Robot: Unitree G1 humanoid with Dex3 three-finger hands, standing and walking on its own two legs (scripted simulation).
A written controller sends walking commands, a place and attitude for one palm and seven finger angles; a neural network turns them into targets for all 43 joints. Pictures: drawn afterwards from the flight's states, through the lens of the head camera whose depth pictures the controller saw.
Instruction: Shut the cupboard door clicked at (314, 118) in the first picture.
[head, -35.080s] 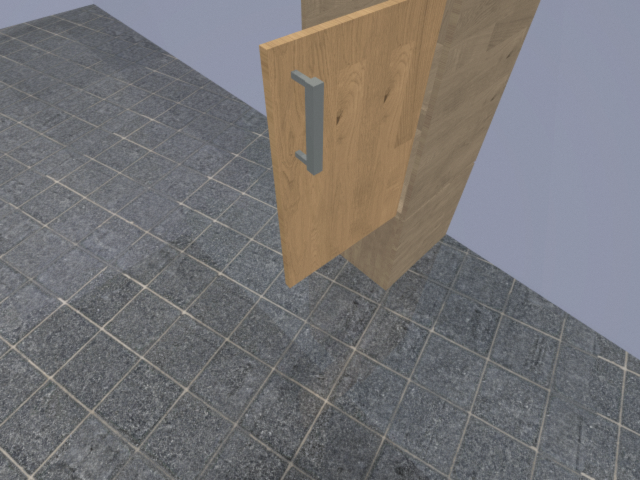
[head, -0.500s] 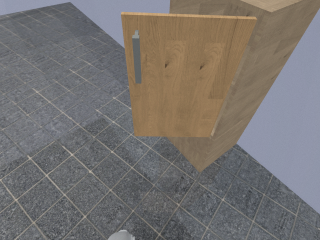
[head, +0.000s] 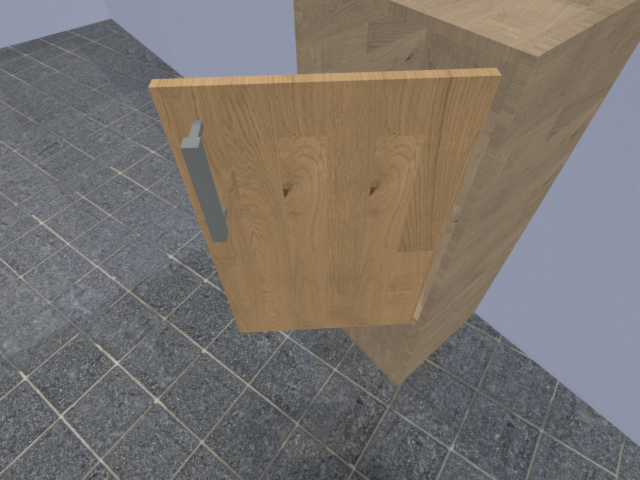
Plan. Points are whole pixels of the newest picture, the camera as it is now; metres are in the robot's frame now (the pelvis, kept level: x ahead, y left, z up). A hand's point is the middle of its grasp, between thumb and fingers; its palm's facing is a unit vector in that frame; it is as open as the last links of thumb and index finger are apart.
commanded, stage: come to a stop and stand still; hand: left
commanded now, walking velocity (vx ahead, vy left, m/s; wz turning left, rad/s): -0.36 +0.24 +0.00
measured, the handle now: (209, 185) +0.44 +0.16 +0.14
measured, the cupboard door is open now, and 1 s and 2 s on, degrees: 53 53 53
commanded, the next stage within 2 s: look again from close up in 1.72 s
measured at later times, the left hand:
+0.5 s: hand out of the picture +0.04 +0.26 -0.18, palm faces +0.10 -0.97 -0.22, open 7.4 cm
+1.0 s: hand out of the picture +0.04 +0.20 -0.16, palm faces -0.02 -0.98 -0.20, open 7.4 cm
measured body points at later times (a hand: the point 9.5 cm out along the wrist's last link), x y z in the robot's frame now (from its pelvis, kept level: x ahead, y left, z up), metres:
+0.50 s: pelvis +0.00 +0.05 +0.00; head +0.02 +0.08 +0.45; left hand +0.03 +0.31 -0.16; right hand +0.11 -0.20 -0.12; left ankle -0.01 +0.16 -0.73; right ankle +0.05 -0.11 -0.71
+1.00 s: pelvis -0.03 +0.01 +0.01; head -0.01 +0.01 +0.46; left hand +0.04 +0.25 -0.14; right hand -0.07 -0.23 -0.14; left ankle -0.01 +0.15 -0.72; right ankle -0.06 -0.11 -0.73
